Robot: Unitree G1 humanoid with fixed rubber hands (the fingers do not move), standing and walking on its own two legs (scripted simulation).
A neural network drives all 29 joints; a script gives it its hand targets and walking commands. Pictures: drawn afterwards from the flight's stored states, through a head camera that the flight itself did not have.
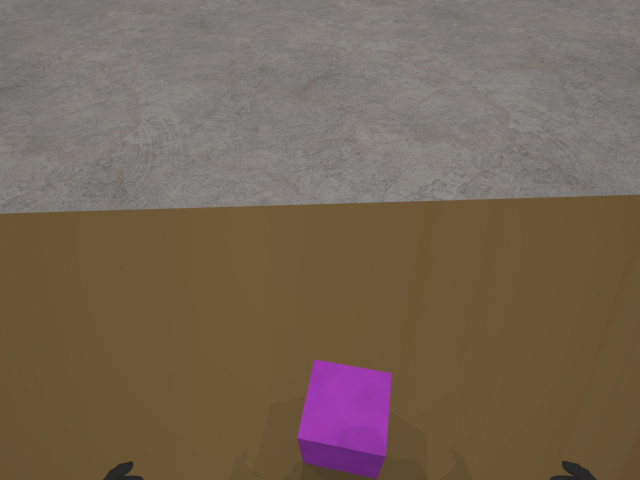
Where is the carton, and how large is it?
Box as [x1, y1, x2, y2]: [297, 360, 391, 478]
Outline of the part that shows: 314,360 297,437 303,462 376,478 385,456 391,373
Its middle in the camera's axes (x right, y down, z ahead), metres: +0.08 +0.51 +1.06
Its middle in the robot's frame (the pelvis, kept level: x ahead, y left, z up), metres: +0.39 -0.02 -0.66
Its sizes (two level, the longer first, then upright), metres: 0.210 0.200 0.250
